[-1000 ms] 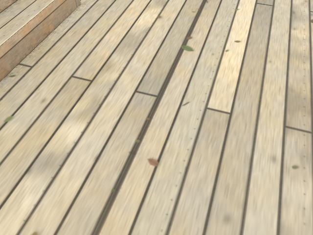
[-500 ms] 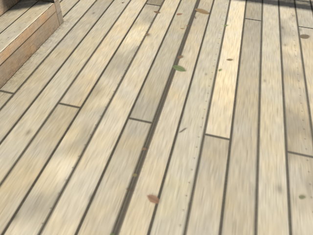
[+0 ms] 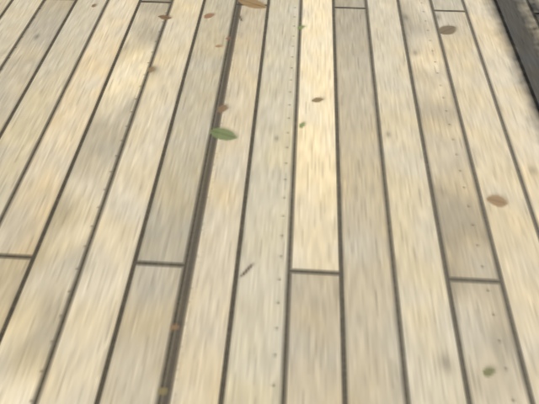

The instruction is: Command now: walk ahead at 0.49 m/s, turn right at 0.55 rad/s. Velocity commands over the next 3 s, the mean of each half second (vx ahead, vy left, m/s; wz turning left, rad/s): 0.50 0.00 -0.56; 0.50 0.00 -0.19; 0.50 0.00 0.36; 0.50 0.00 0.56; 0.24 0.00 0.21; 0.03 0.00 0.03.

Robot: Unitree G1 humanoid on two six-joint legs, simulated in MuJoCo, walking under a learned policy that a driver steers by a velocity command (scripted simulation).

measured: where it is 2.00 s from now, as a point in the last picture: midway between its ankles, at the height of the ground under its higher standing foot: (343, 213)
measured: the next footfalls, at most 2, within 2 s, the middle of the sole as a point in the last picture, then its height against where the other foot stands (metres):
left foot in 0.32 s outside the picture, level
right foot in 0.82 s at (373, 377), level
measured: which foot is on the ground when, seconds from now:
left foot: up 0.00-0.30, down 0.32-0.82, up 0.84-1.00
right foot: down 0.00-0.32, up 0.34-0.80, down 0.82-1.00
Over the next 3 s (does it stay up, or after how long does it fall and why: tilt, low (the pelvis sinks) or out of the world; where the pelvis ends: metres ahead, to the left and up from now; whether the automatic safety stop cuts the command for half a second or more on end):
stays up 1.28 -0.10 0.00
